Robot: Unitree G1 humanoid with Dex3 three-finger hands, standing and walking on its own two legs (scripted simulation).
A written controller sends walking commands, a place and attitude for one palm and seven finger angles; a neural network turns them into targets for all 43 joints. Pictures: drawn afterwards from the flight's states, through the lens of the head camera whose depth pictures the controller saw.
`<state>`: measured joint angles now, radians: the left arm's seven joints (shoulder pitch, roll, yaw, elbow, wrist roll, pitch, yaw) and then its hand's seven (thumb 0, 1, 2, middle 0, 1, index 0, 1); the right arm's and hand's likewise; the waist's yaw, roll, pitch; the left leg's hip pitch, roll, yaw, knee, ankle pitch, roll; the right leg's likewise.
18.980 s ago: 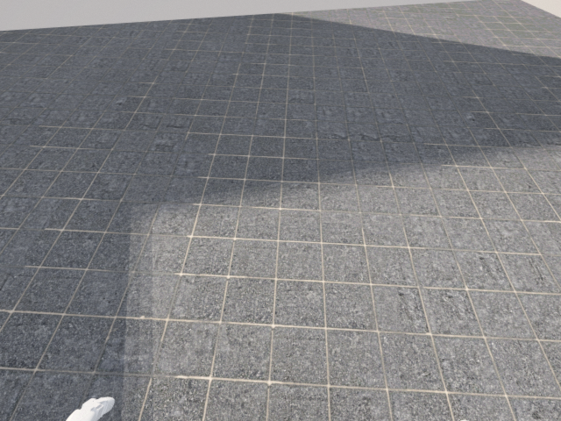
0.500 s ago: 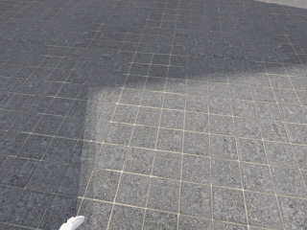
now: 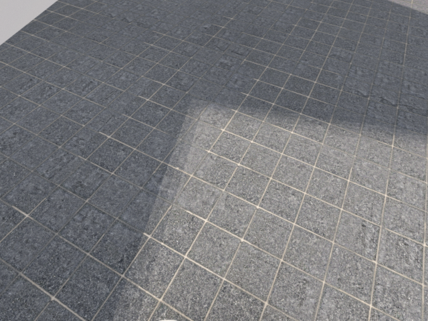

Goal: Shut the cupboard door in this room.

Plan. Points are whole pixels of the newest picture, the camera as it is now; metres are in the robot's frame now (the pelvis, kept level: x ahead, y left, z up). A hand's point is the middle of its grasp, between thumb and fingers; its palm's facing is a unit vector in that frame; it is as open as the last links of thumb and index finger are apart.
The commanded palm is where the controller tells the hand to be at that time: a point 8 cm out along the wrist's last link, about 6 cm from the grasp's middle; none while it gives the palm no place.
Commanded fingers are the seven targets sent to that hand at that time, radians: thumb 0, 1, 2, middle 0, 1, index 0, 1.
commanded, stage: turn or walk to find it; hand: left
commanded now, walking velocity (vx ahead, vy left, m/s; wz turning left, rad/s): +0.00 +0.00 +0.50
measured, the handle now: out of the picture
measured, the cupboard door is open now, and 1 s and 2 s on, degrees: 77 77 77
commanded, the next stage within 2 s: stand and wait in 1.94 s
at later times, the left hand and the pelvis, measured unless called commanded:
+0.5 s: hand out of the picture +0.10 +0.21 -0.14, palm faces +0.19 -0.94 -0.28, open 7.4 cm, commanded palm none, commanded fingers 0.00 0.90 0.90 -0.20 -0.30 -0.20 -0.30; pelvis +0.00 -0.02 +0.00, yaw +13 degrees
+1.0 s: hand out of the picture -0.09 +0.14 -0.15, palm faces +0.51 -0.82 -0.27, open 7.4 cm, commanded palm none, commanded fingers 0.00 0.90 0.90 -0.20 -0.30 -0.20 -0.30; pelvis -0.01 -0.05 +0.01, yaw +29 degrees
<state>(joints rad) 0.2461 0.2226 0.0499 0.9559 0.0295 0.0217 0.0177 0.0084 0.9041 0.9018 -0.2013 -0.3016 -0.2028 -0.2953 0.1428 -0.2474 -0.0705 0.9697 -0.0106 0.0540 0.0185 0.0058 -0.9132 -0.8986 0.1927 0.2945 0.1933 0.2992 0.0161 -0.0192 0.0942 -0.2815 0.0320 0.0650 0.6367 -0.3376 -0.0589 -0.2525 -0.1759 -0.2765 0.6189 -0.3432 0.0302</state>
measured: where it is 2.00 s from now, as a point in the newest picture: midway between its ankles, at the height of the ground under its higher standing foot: outside the picture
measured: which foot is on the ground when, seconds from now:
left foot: down 0.00-0.52, up 0.54-1.00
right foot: down 0.00-0.02, up 0.04-0.50, down 0.52-1.00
